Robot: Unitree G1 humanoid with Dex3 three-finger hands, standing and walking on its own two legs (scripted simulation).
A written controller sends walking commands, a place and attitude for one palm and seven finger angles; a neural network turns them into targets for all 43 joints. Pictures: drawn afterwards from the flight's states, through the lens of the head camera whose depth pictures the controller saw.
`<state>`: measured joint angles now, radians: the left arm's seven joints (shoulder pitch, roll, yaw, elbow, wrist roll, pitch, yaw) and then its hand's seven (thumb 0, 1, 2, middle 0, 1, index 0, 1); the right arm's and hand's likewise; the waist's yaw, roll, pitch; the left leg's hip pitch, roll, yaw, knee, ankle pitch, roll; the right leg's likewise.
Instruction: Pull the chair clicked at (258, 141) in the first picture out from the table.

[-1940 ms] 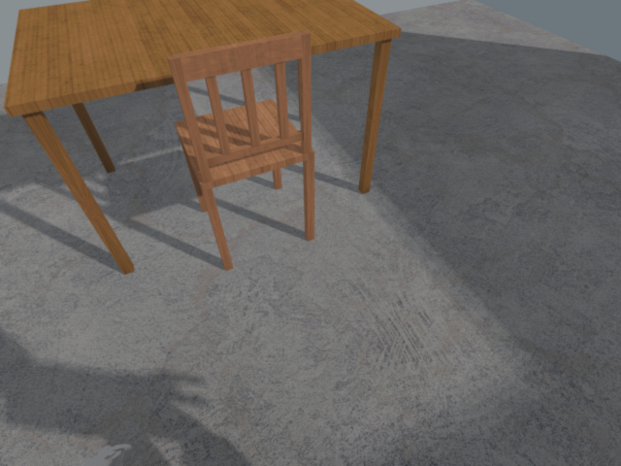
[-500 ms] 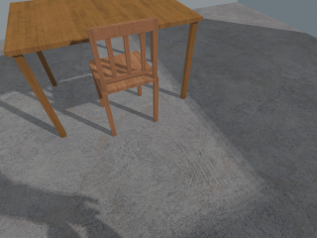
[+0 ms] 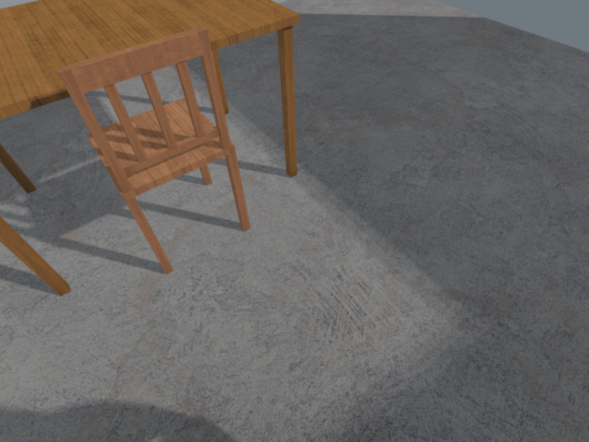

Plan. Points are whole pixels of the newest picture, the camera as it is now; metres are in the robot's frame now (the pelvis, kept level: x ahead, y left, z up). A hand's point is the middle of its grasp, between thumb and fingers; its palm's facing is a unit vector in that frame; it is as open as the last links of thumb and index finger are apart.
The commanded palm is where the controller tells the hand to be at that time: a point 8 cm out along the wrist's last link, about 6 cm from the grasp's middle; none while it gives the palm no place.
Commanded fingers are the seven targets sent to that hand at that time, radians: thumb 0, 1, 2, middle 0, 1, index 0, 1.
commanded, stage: walk to a spot facing it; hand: left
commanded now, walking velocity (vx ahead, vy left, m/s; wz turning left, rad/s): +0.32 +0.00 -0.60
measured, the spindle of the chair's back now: (160, 112) +0.94 +0.46 -0.09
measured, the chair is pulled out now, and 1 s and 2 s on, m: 0.00 0.00 0.00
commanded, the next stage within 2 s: none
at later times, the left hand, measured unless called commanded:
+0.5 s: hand (184, 434) +0.16 +0.20 -0.16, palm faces -0.07 -0.98 -0.19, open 7.4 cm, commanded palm none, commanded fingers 0.00 0.90 0.90 -0.20 -0.30 -0.20 -0.30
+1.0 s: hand (265, 230) +0.56 +0.11 -0.15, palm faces -0.51 -0.84 -0.15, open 7.4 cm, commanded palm none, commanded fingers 0.00 0.90 0.90 -0.20 -0.30 -0.20 -0.30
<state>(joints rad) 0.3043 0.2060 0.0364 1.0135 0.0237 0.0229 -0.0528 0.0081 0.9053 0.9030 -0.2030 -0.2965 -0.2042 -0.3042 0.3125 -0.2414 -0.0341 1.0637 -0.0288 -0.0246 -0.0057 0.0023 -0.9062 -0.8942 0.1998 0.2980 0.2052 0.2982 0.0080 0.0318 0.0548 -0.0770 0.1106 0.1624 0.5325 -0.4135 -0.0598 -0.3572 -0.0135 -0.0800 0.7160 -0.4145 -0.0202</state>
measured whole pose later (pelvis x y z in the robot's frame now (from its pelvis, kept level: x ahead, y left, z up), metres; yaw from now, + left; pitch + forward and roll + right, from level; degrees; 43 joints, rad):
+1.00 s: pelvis +0.38 +0.01 +0.01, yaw -30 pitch +0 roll -1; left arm 0.13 0.20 0.08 0.94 0.04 0.04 -0.05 0.00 0.91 0.90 -0.20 -0.30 -0.20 -0.30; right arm 0.46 -0.16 -0.03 1.06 -0.03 -0.06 -0.02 0.00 -0.92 -0.89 0.19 0.30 0.20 0.30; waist -0.04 -0.02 0.08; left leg 0.04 0.07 0.38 0.36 -0.38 0.01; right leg -0.63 -0.09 -0.11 0.90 -0.14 0.00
